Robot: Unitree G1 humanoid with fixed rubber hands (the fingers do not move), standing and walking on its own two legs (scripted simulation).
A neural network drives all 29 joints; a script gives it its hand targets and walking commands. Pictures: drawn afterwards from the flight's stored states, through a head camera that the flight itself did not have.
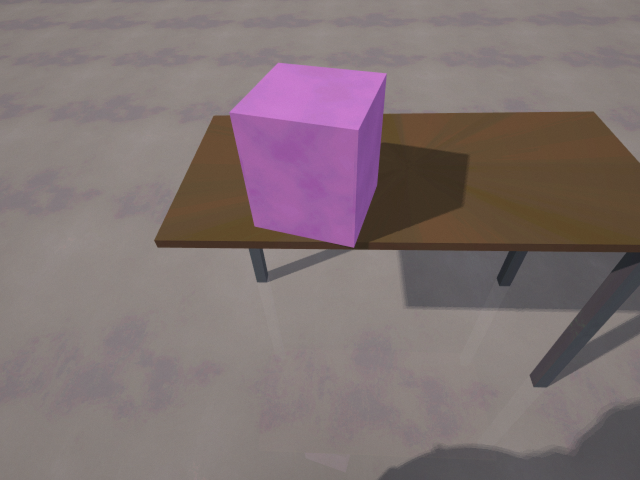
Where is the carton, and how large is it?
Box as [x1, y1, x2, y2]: [229, 63, 386, 247]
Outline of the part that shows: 277,63 229,112 254,225 353,247 376,186 386,73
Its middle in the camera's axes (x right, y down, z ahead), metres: -0.01 -0.17 +0.74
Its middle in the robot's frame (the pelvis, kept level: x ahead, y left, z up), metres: +0.69 +0.04 +0.05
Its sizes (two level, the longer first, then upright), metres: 0.210 0.200 0.250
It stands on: a table, 0.69 m high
